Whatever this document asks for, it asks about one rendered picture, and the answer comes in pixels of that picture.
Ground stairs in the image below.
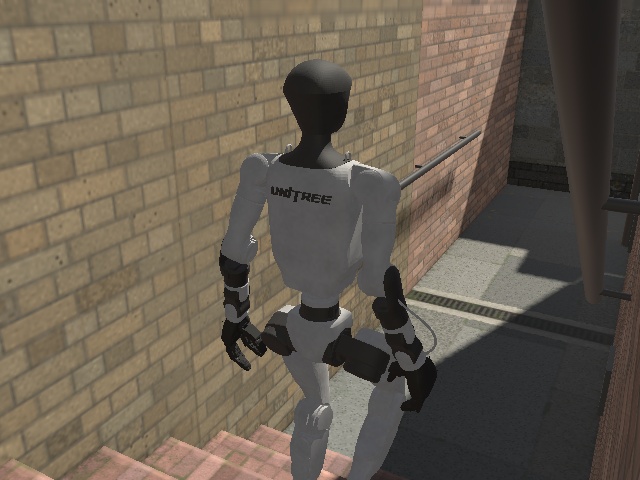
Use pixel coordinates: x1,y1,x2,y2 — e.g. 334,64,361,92
0,424,409,480

